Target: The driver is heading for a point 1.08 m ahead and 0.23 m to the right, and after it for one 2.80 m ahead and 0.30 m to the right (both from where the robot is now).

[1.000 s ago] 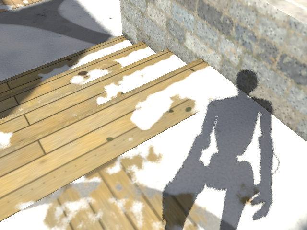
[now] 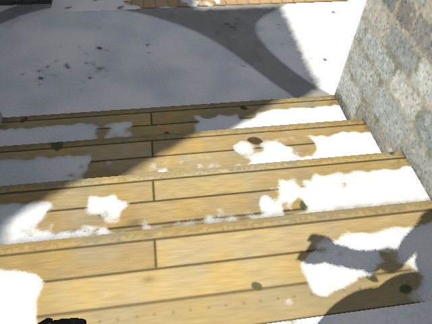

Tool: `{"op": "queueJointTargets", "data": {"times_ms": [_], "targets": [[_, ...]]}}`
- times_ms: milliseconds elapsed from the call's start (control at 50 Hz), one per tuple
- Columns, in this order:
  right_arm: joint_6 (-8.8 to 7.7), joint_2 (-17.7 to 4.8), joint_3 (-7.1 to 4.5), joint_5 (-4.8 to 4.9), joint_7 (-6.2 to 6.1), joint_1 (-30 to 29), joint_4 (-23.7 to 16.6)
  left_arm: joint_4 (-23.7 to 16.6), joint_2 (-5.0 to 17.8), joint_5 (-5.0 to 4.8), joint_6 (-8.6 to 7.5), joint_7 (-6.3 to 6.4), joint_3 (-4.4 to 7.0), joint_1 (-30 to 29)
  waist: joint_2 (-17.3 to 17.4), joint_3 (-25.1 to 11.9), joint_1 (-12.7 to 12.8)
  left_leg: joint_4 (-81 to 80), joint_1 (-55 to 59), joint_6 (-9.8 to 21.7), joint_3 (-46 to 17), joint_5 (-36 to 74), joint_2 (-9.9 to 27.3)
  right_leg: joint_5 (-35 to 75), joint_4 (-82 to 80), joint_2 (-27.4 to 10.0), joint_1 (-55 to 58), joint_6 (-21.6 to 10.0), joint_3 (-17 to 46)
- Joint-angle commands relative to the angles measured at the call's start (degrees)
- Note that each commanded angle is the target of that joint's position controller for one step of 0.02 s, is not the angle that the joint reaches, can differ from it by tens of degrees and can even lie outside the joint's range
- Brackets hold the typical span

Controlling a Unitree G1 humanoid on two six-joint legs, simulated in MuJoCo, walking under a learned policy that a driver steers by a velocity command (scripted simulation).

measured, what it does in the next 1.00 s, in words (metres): walks ahead, turning right: right foot, then left foot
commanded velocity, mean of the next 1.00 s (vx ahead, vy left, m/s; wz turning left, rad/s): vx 0.39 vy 0.00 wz -0.28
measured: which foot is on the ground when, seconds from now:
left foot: down 0.00-0.26, up 0.28-0.68, down 0.70-1.00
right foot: up 0.00-0.20, down 0.22-0.72, up 0.74-1.00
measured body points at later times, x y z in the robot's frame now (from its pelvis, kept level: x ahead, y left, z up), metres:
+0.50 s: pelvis +0.30 -0.08 +0.00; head +0.31 -0.08 +0.45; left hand +0.30 +0.16 -0.14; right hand +0.43 -0.32 -0.11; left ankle +0.41 +0.08 -0.69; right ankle +0.28 -0.15 -0.74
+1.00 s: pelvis +0.49 -0.07 +0.00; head +0.52 -0.08 +0.44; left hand +0.70 +0.14 -0.12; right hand +0.48 -0.36 -0.12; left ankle +0.57 +0.03 -0.74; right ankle +0.51 -0.20 -0.70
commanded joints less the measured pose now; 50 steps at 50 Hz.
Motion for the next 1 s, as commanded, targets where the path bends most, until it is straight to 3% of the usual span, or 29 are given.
{"op": "queueJointTargets", "data": {"times_ms": [20, 80, 100, 120, 140, 160, 220, 240, 260, 280, 300, 320, 360, 380, 460, 540, 600, 640, 680, 700, 720, 740, 760, 780, 800, 820, 860, 900, 1000], "targets": [[-0.73, -8.00, -1.63, 0.46, -0.75, 1.42, -2.79, -3.70, 1.12, -0.37, -0.60, -0.59, -0.27, -3.50, 6.48, 0.40, -1.32, -6.08, -4.98, 7.00, -8.14, 8.85, 12.38, 9.42, -11.95, 3.57, 7.56, 0.06, -4.01], [-0.57, -8.54, -1.43, 0.38, -0.72, 4.45, -1.39, -5.55, 2.58, -1.03, -1.36, -1.77, -0.08, -7.61, 7.12, 1.03, -3.22, -2.82, 1.22, 7.10, -11.53, 8.70, 15.62, 7.89, -15.87, 4.18, 6.04, -1.43, -3.58], [-1.84, -4.49, 0.67, -7.77, 2.99, 10.64, 3.52, -4.57, -1.26, 5.37, 1.50, -3.18, -2.82, -5.83, 9.03, 2.18, -1.44, -2.75, 7.57, 9.62, -15.72, 13.24, 19.58, 4.89, -16.02, 3.36, 0.96, -1.56, -2.06], [-2.45, -5.93, -0.29, -6.78, 4.35, 11.14, 3.64, -5.26, 0.81, 4.93, 2.90, -3.44, -2.26, -6.11, 8.16, 3.53, -1.71, -1.83, 14.72, 9.44, -16.98, 16.82, 21.87, 0.33, -17.61, 2.35, -4.21, -2.53, -1.02], [-2.63, -7.73, -0.76, -5.39, 4.62, 9.97, 3.74, -5.52, 2.83, 4.02, 3.34, -3.30, -2.11, -7.61, 6.45, 2.66, -1.81, -1.18, 17.98, 8.54, -16.70, 18.80, 22.04, -0.71, -19.45, 2.53, -4.87, -3.65, -1.81], [-2.57, -8.99, -0.91, -5.14, 4.55, 8.30, 3.81, -5.57, 3.42, 3.04, 3.26, -3.11, -2.15, -7.56, 6.50, 1.46, -1.37, -1.48, 18.86, 7.79, -15.74, 22.18, 22.34, -0.93, -19.38, 3.27, -1.84, -4.93, -3.09], [-2.11, -10.56, -0.30, -6.31, 3.92, 6.41, 4.70, -2.96, 7.43, 0.63, 1.96, -2.49, -0.82, -0.71, 4.70, -4.04, 3.15, 6.79, 11.85, 2.51, -7.25, 43.37, 16.48, 5.09, -21.04, 9.26, 23.67, -9.05, -8.96], [-2.20, -7.93, 0.65, -7.13, 3.85, 9.36, 4.08, 0.07, 9.25, 0.68, 1.31, -2.59, -0.33, 8.59, 0.34, -13.07, 5.19, 19.21, 3.27, -0.57, -3.66, 39.84, 11.16, 10.29, -15.78, 7.00, 43.54, -13.70, -5.26], [-2.97, -4.16, 2.08, -7.91, 3.94, 17.47, 3.72, 2.79, 10.21, 1.00, 1.60, -2.67, -0.15, 21.11, -9.31, -25.00, 6.82, 36.60, -15.42, -4.87, -2.59, 13.74, 2.40, 11.38, -18.53, -5.19, 69.65, -25.76, 14.91], [-3.31, -6.79, 1.23, -5.87, 4.68, 10.80, 3.32, 6.97, 6.94, 2.68, 1.86, -2.58, -0.72, 31.49, -9.13, -20.37, 12.56, 54.63, -30.04, -6.12, -2.12, -21.43, -2.42, 2.37, -28.27, -11.02, 73.09, -27.97, 31.57], [-3.36, -6.25, 1.19, -4.62, 4.09, 1.61, -0.53, 8.17, 7.95, 2.57, 0.21, -2.48, 0.17, 28.50, -2.88, -6.05, 11.45, 59.06, -40.03, -3.63, -4.49, -18.71, 3.49, -11.26, -31.48, -10.59, 63.24, -21.66, 29.20], [-3.33, -6.17, 1.40, -4.97, 2.42, -2.37, -0.87, 7.08, 6.63, 2.34, -0.45, -2.43, 0.07, 20.69, 0.39, 2.08, 8.89, 57.14, -39.50, -2.65, -4.40, -13.77, 8.29, -13.77, -33.84, -8.79, 50.23, -19.94, 23.74], [-2.35, -4.78, 2.26, -7.17, 0.58, -1.91, -0.54, 6.01, 0.03, 1.75, -0.66, -2.32, -1.93, 12.97, 1.59, 0.35, 4.16, 48.53, -29.26, -2.42, -3.79, -8.24, 13.04, -4.43, -38.41, -6.33, 38.29, -20.54, 17.83], [-1.59, -2.98, 2.86, -7.66, 0.26, -2.08, -0.90, 5.33, -0.37, 1.51, -0.87, -2.32, -2.19, 10.94, 0.84, -0.63, 2.28, 45.14, -25.54, -3.31, -2.85, -9.13, 13.83, -3.02, -39.85, -4.60, 34.90, -20.17, 15.69], [0.02, -3.09, 3.58, -5.74, 0.24, -4.77, -1.44, 5.30, 4.35, 2.09, -1.90, -3.93, -0.36, 12.14, 0.81, 1.67, 3.35, 30.72, -23.32, -7.97, 2.71, -1.12, 12.79, -3.66, -41.71, -0.03, 26.62, -20.06, 9.68], [1.11, -1.67, 4.58, -5.04, 0.76, -13.14, -3.93, 7.45, 5.11, 2.22, -1.25, -6.18, 0.65, 19.08, -0.36, 2.38, 5.80, 18.11, -18.28, -7.64, 4.93, 9.15, 11.00, 5.42, -38.08, 0.66, 24.70, -19.62, 9.46], [0.61, -3.48, 4.17, -4.92, 0.63, -18.41, -5.23, 8.45, 4.89, 2.33, -0.66, -6.47, 1.02, 22.19, -0.63, 2.01, 6.82, 13.28, -20.39, -6.95, 4.05, 9.33, 10.30, 9.78, -34.38, -1.69, 32.30, -19.53, 13.42], [-0.13, -4.65, 3.63, -3.60, 0.07, -21.58, -6.16, 8.27, 6.47, 2.00, -0.09, -5.92, 1.97, 21.45, -0.99, 1.64, 6.28, 8.17, -19.63, -6.07, 4.32, 9.42, 8.95, 17.77, -31.23, -1.79, 37.10, -17.35, 14.72], [-1.39, -7.51, 2.33, -1.37, -0.74, -16.92, -4.14, 7.79, 8.02, 1.83, 0.31, -5.47, 2.76, 18.66, -0.66, -1.38, 2.14, 2.54, -4.84, -3.13, 6.10, 18.48, 6.92, 31.03, -25.28, 2.18, 33.45, -11.96, 12.68], [-2.14, -10.30, 1.21, -0.20, -1.29, -8.38, -1.82, 6.73, 6.73, 1.88, 0.14, -5.51, 2.25, 16.89, 1.33, -7.97, -1.75, 4.67, 10.58, 1.37, 4.43, 27.25, 10.13, 33.09, -17.59, 5.83, 27.57, -7.91, 10.78], [-2.77, -15.30, 0.06, -0.49, -2.23, 3.41, -0.34, 3.68, 0.06, 1.39, -0.48, -5.81, 0.23, 18.84, 11.11, -21.37, -3.46, 7.46, 32.08, 14.25, -8.26, 54.47, 24.86, 10.92, -2.24, 13.67, 17.42, -3.23, 6.15], [-2.15, -12.80, 0.49, -2.85, -1.69, 9.30, 1.32, 4.88, -5.21, 1.57, -1.26, -5.25, -1.17, 28.85, 18.57, -33.06, -1.62, 4.78, 44.95, 26.71, -27.77, 58.22, 41.76, -36.07, 16.20, 17.87, 7.20, -0.97, 2.77], [-2.44, -11.53, -0.50, -4.79, -2.16, 6.07, 1.24, 4.93, 1.44, 1.46, -0.51, -4.99, 0.77, 21.37, 6.70, -15.19, -3.20, 1.57, 28.32, 18.75, -21.68, 42.43, 38.74, -35.55, 26.16, 10.52, 1.69, -1.47, 2.31], [-2.49, -10.66, -0.67, -2.80, -2.52, -3.62, -1.41, 4.89, 2.27, 1.39, 0.54, -3.47, 1.21, 19.16, 7.47, -7.37, 0.22, -2.38, 12.91, 13.63, -11.65, 32.62, 33.77, -33.02, 25.81, 6.59, 4.87, -1.82, 0.04], [-2.36, -5.96, 0.72, -1.64, -2.90, -10.34, -3.87, 5.11, 3.30, 2.71, 1.35, -2.20, 1.73, 19.50, 6.25, -5.45, 3.40, -6.18, 4.61, 11.19, -7.13, 27.55, 30.36, -30.87, 21.24, 4.40, 9.39, -0.97, -0.49], [-1.24, -2.44, 1.70, -1.66, -1.78, -9.51, -2.74, 4.83, 4.99, -2.28, 4.78, -0.62, 2.67, 16.44, -1.99, -1.77, 3.63, -0.86, 4.12, 3.93, -1.17, 37.89, 25.45, -23.79, 17.99, 6.81, 7.17, -1.79, -2.89], [-0.58, -5.05, 0.98, -1.44, -1.12, -7.52, -2.43, 3.69, 0.78, -1.56, 7.44, -1.18, 1.93, 19.45, 8.30, -4.43, 4.69, -0.79, 0.94, 2.45, 4.80, 43.73, 24.13, -20.63, 17.29, 7.88, 10.61, -1.01, -5.19], [-0.01, -6.69, 0.21, -2.09, -0.92, -8.76, -2.36, 1.61, -0.32, -1.35, 8.69, -1.86, 1.56, 17.43, 13.66, -4.73, 5.31, -1.03, -2.97, 2.93, 8.67, 38.93, 23.93, -17.34, 12.27, 6.99, 12.23, -0.94, -6.40], [1.38, -9.00, -0.80, -2.37, -1.16, -9.89, -3.34, -2.76, 2.22, -0.16, 9.63, -3.52, 1.57, 10.59, 13.57, -5.27, 4.24, -0.04, -8.65, 2.22, 10.24, 17.24, 25.89, -11.80, -2.09, 6.01, 20.76, -3.25, -8.20]]}}
Keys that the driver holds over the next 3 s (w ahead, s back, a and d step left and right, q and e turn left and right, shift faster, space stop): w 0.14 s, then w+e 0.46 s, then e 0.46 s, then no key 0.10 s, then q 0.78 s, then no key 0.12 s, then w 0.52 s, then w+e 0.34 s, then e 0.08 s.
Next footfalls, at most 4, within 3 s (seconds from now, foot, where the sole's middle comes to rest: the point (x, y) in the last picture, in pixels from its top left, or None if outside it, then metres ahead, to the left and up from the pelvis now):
0.22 right None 0.32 -0.15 -0.78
0.70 left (200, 288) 0.61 0.02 -0.78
1.10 right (275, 304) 0.55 -0.21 -0.78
1.56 left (212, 315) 0.52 -0.01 -0.78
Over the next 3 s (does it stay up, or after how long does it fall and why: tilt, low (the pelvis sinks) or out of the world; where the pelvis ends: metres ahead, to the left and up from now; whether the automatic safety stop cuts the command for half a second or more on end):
stays up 0.82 -0.10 -0.03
